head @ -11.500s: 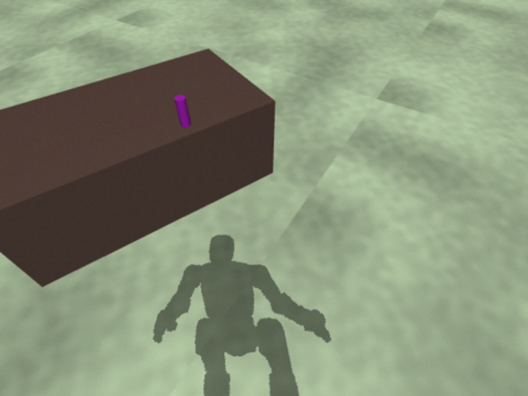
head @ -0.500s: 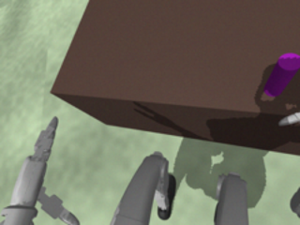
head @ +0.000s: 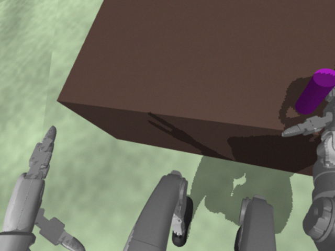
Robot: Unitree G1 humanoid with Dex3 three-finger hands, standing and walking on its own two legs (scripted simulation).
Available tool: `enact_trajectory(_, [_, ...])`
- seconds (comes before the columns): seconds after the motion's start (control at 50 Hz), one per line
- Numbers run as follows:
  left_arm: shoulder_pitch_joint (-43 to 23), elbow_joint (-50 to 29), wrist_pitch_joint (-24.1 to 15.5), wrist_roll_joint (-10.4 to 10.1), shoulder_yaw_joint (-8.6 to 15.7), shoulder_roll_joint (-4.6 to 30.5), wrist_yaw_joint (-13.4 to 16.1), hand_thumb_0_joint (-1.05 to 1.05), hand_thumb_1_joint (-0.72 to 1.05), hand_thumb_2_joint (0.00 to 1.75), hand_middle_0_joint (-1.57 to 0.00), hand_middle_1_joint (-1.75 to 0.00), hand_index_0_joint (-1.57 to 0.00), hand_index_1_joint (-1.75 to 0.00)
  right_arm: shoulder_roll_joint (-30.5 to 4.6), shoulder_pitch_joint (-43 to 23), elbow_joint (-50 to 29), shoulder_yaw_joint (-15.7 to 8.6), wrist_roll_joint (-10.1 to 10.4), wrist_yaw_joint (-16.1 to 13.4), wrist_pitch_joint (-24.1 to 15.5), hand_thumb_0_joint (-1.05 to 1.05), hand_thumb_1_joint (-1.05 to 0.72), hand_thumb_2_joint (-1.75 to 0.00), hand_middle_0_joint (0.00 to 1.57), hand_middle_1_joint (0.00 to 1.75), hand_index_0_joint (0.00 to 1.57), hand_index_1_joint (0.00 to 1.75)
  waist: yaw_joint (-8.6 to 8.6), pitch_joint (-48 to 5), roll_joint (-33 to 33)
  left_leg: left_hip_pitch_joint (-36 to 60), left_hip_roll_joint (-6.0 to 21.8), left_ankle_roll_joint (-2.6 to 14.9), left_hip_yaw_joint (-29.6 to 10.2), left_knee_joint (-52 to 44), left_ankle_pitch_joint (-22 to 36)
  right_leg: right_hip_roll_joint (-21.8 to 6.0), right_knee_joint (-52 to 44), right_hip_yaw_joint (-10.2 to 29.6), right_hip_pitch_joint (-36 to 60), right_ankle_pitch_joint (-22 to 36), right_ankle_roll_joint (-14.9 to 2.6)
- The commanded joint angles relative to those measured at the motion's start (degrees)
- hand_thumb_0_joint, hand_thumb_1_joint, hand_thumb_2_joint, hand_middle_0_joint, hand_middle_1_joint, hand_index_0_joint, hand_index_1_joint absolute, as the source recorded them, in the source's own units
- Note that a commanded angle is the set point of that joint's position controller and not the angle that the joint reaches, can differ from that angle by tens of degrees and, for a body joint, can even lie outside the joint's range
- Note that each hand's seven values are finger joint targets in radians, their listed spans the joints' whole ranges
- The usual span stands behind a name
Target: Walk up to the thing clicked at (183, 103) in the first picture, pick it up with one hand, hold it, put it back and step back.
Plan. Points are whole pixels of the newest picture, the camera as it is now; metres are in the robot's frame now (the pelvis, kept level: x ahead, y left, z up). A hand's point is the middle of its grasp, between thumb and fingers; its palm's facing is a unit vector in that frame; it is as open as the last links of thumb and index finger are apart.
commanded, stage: close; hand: right
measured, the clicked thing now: (314, 93) +0.51 -0.19 -0.04
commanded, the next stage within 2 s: settle in 0.86 s
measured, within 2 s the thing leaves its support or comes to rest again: leaves its support in 1.14 s
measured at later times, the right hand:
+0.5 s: hand (304, 91) +0.52 -0.18 -0.05, palm faces +0.09 +1.00 +0.01, open 14.5 cm
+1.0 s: hand (307, 91) +0.51 -0.18 -0.04, palm faces +0.09 +1.00 +0.00, open 5.9 cm
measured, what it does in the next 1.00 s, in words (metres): stands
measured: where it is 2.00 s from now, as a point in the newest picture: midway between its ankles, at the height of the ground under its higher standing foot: (209, 246)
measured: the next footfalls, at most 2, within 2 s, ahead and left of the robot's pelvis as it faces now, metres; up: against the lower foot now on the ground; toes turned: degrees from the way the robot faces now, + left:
none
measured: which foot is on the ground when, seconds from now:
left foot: down 0.00-1.00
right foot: down 0.00-1.00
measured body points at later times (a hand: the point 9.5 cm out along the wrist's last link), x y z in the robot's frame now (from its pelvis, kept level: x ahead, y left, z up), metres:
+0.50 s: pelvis +0.00 +0.00 +0.00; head +0.19 -0.07 +0.40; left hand +0.18 +0.26 +0.14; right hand +0.51 -0.23 -0.04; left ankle +0.10 +0.14 -0.52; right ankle +0.05 -0.12 -0.52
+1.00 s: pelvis +0.00 +0.00 +0.00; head +0.19 -0.07 +0.40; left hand +0.18 +0.26 +0.14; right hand +0.50 -0.23 -0.04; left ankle +0.10 +0.14 -0.52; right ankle +0.05 -0.12 -0.52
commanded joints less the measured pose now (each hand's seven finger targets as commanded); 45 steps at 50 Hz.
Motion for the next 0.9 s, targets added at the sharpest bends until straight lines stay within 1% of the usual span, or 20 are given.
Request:
enact_trajectory(0.0, [4.91, -10.66, -2.29, -0.41, 7.82, 9.24, 1.07, 0.0, -0.61, 0.1, -0.05, -0.04, -0.02, -0.06, -9.89, -20.17, -11.96, 0.32, -0.09, -0.52, -3.99, 0.0, 0.54, -0.02, 0.09, 0.04, 0.09, 0.04, -0.63, -31.25, -19.12, 21.84, -2.96, 2.91, -1.05, -8.56, 9.8, 1.81, -14.97, -0.64, 20.11, 12.91, -0.26])
enact_trajectory(0.06, [4.23, -11.33, -2.02, -0.45, 10.87, 11.82, 1.01, 0.0, -0.61, 0.1, -0.05, -0.04, -0.02, -0.06, -8.54, -19.02, -12.51, 0.81, -0.31, -1.62, -3.52, 0.0, 0.51, -0.05, 0.08, 0.05, 0.08, 0.05, -0.23, -32.64, -19.39, 21.85, -3.06, 2.92, -0.59, -8.52, 11.07, 1.73, -15.28, -0.48, 22.68, 15.0, -0.2])
enact_trajectory(0.12, [5.19, -7.85, -1.5, -0.74, 8.94, 9.25, 0.37, 0.0, -0.57, 0.07, -0.05, -0.04, -0.04, -0.05, -7.5, -17.62, -11.14, 1.0, -0.39, -2.27, -3.27, 0.0, 0.52, -0.04, 0.3, 0.15, 0.29, 0.15, -1.42, -29.54, -18.29, 21.24, -3.18, 2.91, -0.57, -8.55, 10.33, 1.87, -15.53, -0.63, 19.85, 14.24, -0.29])
enact_trajectory(0.16, [4.32, -9.25, -1.41, -0.68, 6.85, 7.93, 0.23, 0.0, -0.57, 0.07, -0.04, -0.04, -0.03, -0.05, -7.36, -19.16, -10.46, 1.03, -0.66, -2.55, -3.69, 0.0, 0.52, -0.02, 0.35, 0.17, 0.34, 0.17, -1.02, -28.65, -16.5, 21.28, -3.08, 2.78, -0.72, -8.65, 9.32, 1.85, -15.47, -0.54, 18.32, 12.74, -0.45])
enact_trajectory(0.2, [3.26, -11.42, -1.26, -0.61, 8.08, 9.77, 0.66, 0.0, -0.57, 0.07, -0.05, -0.04, -0.04, -0.05, -10.01, -22.15, -11.34, 0.41, -1.06, -2.72, -4.41, 0.0, 0.51, -0.03, 0.39, 0.19, 0.38, 0.19, 0.15, -30.71, -16.36, 22.69, -2.92, 2.64, -1.26, -8.78, 9.65, 1.84, -14.84, -0.55, 18.5, 12.42, -0.63])
enact_trajectory(0.28, [3.88, -10.67, -0.78, -0.46, 9.18, 10.54, 0.81, 0.0, -0.56, 0.06, -0.05, -0.05, -0.04, -0.05, -9.59, -21.6, -6.45, 0.51, -1.36, -2.59, -4.09, 0.0, 0.45, -0.11, 0.44, 0.26, 0.44, 0.26, 1.61, -29.43, -15.81, 22.89, -2.94, 2.55, -1.44, -8.86, 10.87, 1.83, -13.97, -0.45, 17.31, 13.62, -0.83])
enact_trajectory(0.32, [3.78, -11.65, -0.65, -0.57, 8.02, 9.82, 0.67, 0.0, -0.57, 0.07, -0.04, -0.04, -0.04, -0.05, -11.0, -23.45, -8.06, 0.18, -1.48, -2.66, -4.26, 0.0, 0.44, -0.16, 0.53, 0.33, 0.52, 0.33, 0.93, -30.5, -17.62, 22.06, -2.92, 2.73, -1.66, -8.79, 10.63, 1.83, -14.27, -0.55, 18.25, 13.65, -0.68])
enact_trajectory(0.36, [4.08, -12.67, -0.49, -0.34, 8.46, 10.49, 0.7, 0.0, -0.57, 0.07, -0.04, -0.04, -0.04, -0.05, -12.4, -24.78, -8.57, -0.29, -1.9, -2.65, -4.28, 0.0, 0.4, -0.19, 0.59, 0.37, 0.58, 0.37, 1.03, -32.47, -18.96, 21.99, -3.09, 2.81, -1.32, -8.5, 11.28, 1.74, -14.3, -0.39, 20.44, 14.99, -0.54])
enact_trajectory(0.42, [4.12, -11.53, -0.33, -0.5, 7.57, 9.76, 0.52, 0.0, -0.56, 0.06, -0.05, -0.05, -0.04, -0.05, -12.03, -25.06, -6.05, -0.07, -1.94, -2.01, -3.83, 0.0, 0.35, -0.23, 0.7, 0.44, 0.69, 0.44, 1.63, -30.03, -18.48, 20.35, -3.03, 2.89, -1.01, -7.85, 10.56, 1.81, -14.07, -0.18, 18.51, 14.24, -0.46])
enact_trajectory(0.48, [3.36, -12.37, -0.45, -0.29, 9.84, 11.65, 0.54, 0.0, -0.56, 0.07, -0.04, -0.05, -0.04, -0.05, -12.89, -24.88, -7.6, -0.27, -2.16, -2.21, -3.4, 0.0, 0.34, -0.27, 0.77, 0.5, 0.76, 0.5, 1.1, -33.21, -21.19, 20.51, -3.09, 3.01, -0.94, -7.39, 11.46, 1.56, -13.85, -0.25, 21.23, 15.91, -0.26])
enact_trajectory(0.52, [4.1, -11.48, -0.29, -0.63, 9.23, 10.62, 0.2, 0.0, -0.57, 0.07, -0.04, -0.05, -0.04, -0.05, -12.09, -22.36, -8.08, -0.35, -1.67, -2.0, -2.79, 0.0, 0.3, -0.36, 0.86, 0.6, 0.86, 0.6, 0.35, -32.59, -20.99, 21.89, -3.14, 2.91, -1.0, -7.94, 11.52, 1.66, -14.38, -0.52, 20.19, 15.47, -0.33])
enact_trajectory(0.56, [3.94, -13.33, -0.36, -1.0, 9.35, 11.06, 0.21, 0.0, -0.56, 0.06, -0.04, -0.04, -0.04, -0.05, -11.51, -21.54, -10.07, -0.35, -1.32, -1.76, -2.27, 0.0, 0.24, -0.4, 0.89, 0.64, 0.89, 0.64, 0.25, -34.3, -20.05, 22.93, -3.16, 2.82, -0.74, -8.36, 11.57, 1.72, -14.92, -0.45, 21.2, 15.44, -0.35])
enact_trajectory(0.58, [4.13, -12.53, -0.35, -0.92, 9.03, 10.68, 0.23, 0.0, -0.56, 0.06, -0.04, -0.05, -0.04, -0.05, -13.62, -22.51, -11.64, -1.13, -1.42, -1.89, -2.23, 0.0, 0.21, -0.43, 0.95, 0.68, 0.94, 0.69, -0.62, -35.13, -21.27, 22.98, -3.13, 2.87, -0.92, -8.15, 11.46, 1.63, -14.77, -0.6, 21.49, 15.57, -0.26])
enact_trajectory(0.64, [4.22, -10.95, -0.12, -1.3, 8.68, 10.06, 0.36, 0.0, -0.56, 0.06, -0.04, -0.04, -0.04, -0.05, -12.51, -21.25, -11.9, -0.98, -0.6, -1.72, -1.63, 0.0, 0.09, -0.52, 1.01, 0.76, 1.01, 0.76, -0.53, -32.8, -19.69, 23.18, -3.25, 2.76, -0.94, -8.85, 10.63, 1.67, -15.16, -0.61, 19.96, 14.01, -0.49])
enact_trajectory(0.68, [4.11, -10.5, -0.2, -1.14, 6.31, 8.24, 0.35, 0.0, -0.56, 0.06, -0.04, -0.04, -0.04, -0.05, -9.23, -20.61, -9.89, 0.4, -0.2, -1.65, -1.54, 0.0, 0.03, -0.58, 1.05, 0.82, 1.05, 0.82, -0.07, -29.59, -17.43, 22.28, -3.28, 2.78, -0.93, -9.06, 9.56, 1.58, -15.38, -0.5, 17.7, 12.47, -0.74])
enact_trajectory(0.72, [3.19, -10.45, -0.32, -1.03, 7.2, 9.33, 0.79, 0.0, -0.56, 0.06, -0.05, -0.04, -0.04, -0.05, -12.27, -22.52, -10.56, -0.83, -0.49, -1.98, -2.33, 0.0, -0.04, -0.64, 1.12, 0.89, 1.11, 0.89, -0.2, -30.25, -17.86, 21.43, -3.23, 2.82, -1.37, -8.74, 9.36, 1.57, -14.76, -0.51, 17.78, 12.4, -0.72])
enact_trajectory(0.76, [2.65, -10.54, -0.23, -0.88, 9.37, 11.67, 1.28, 0.0, -0.56, 0.06, -0.05, -0.05, -0.04, -0.05, -15.02, -23.92, -10.57, -2.03, -0.66, -2.42, -2.99, 0.0, -0.12, -0.72, 1.17, 0.95, 1.17, 0.96, 0.95, -31.14, -17.93, 21.76, -3.27, 2.78, -1.41, -8.66, 10.15, 1.47, -14.32, -0.33, 18.96, 13.35, -0.73])
enact_trajectory(0.82, [2.74, -10.19, -0.21, -0.95, 9.22, 11.17, 1.17, 0.0, -0.57, 0.06, -0.05, -0.04, -0.04, -0.05, -10.08, -24.29, -8.08, 0.92, -0.48, -1.74, -3.16, 0.0, -0.27, -0.84, 1.23, 1.05, 1.23, 1.05, 2.95, -29.42, -17.43, 19.91, -3.26, 2.78, -0.85, -8.97, 9.98, 1.4, -14.57, 0.11, 20.02, 13.25, -0.83])
enact_trajectory(0.86, [3.22, -10.9, -0.24, -0.93, 7.5, 10.06, 0.89, 0.0, -0.56, 0.06, -0.05, -0.04, -0.04, -0.05, -12.87, -25.6, -9.4, -0.05, -0.83, -1.85, -3.46, 0.0, -0.35, -0.88, 1.28, 1.09, 1.26, 1.09, 1.21, -32.34, -19.17, 21.59, -3.14, 2.86, -1.21, -8.92, 10.1, 1.61, -14.87, -0.13, 20.27, 13.52, -0.65])
enact_trajectory(0.88, [3.96, -10.6, -0.06, -1.09, 7.9, 10.32, 0.94, 0.0, -0.56, 0.06, -0.05, -0.04, -0.04, -0.05, -14.22, -24.7, -9.61, -0.56, -1.17, -1.74, -3.31, 0.0, -0.38, -0.9, 1.29, 1.11, 1.28, 1.11, 1.26, -32.56, -19.9, 21.83, -3.02, 2.83, -1.07, -8.64, 10.84, 1.54, -14.81, -0.17, 21.29, 14.78, -0.45])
